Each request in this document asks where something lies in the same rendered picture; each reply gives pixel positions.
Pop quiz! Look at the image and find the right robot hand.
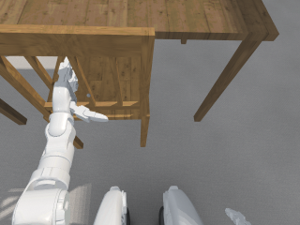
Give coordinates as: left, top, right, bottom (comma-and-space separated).
225, 208, 252, 225

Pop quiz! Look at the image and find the left robot hand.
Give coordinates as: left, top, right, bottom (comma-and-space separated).
52, 57, 109, 123

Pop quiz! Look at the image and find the right robot thigh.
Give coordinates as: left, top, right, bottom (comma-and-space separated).
163, 189, 204, 225

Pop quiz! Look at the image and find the table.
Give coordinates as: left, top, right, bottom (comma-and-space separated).
0, 0, 279, 126

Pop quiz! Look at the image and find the left robot upper arm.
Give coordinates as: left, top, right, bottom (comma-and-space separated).
13, 188, 70, 225

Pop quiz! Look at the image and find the robot right shin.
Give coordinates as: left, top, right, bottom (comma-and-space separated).
163, 186, 178, 225

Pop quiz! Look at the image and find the left robot forearm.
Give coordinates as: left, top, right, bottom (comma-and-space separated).
11, 112, 76, 225

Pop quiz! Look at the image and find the chair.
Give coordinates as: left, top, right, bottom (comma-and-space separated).
0, 23, 156, 149

